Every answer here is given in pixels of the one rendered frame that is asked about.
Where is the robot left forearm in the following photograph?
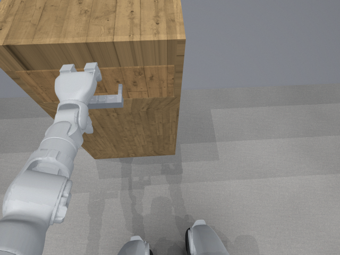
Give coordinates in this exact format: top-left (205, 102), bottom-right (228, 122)
top-left (2, 100), bottom-right (88, 216)

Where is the robot left upper arm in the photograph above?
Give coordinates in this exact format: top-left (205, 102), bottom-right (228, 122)
top-left (0, 169), bottom-right (73, 255)

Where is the cabinet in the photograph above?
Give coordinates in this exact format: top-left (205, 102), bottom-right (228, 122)
top-left (0, 0), bottom-right (186, 159)

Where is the handle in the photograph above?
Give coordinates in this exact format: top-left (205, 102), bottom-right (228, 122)
top-left (87, 84), bottom-right (124, 109)

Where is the robot thigh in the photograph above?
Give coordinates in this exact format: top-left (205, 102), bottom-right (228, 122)
top-left (117, 240), bottom-right (150, 255)
top-left (188, 225), bottom-right (229, 255)

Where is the left robot hand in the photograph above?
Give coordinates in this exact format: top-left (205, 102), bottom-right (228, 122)
top-left (55, 62), bottom-right (102, 134)

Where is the robot right thigh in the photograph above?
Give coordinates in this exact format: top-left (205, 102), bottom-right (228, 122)
top-left (188, 225), bottom-right (229, 255)

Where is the drawer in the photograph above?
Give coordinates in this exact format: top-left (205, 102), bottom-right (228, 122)
top-left (16, 65), bottom-right (174, 102)

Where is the robot left thigh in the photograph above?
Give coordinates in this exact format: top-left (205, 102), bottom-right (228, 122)
top-left (117, 240), bottom-right (150, 255)

